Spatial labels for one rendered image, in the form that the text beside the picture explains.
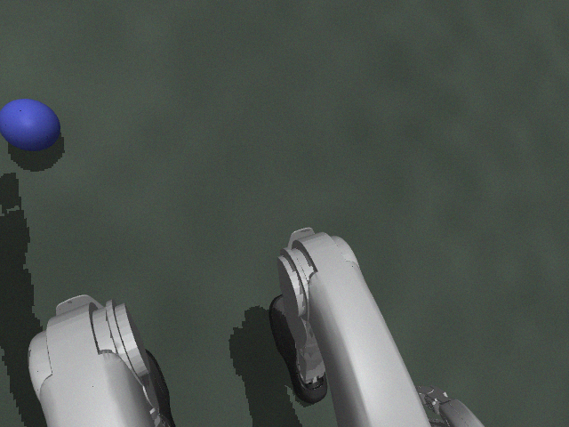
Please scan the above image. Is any right robot foot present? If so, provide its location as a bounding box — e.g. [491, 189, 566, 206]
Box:
[268, 294, 327, 404]

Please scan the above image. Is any ball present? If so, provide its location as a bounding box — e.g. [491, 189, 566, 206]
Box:
[0, 99, 60, 151]

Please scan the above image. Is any right robot hand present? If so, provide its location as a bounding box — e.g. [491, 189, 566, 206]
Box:
[414, 385, 484, 427]

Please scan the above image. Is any left robot foot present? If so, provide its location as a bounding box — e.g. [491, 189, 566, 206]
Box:
[145, 349, 176, 427]

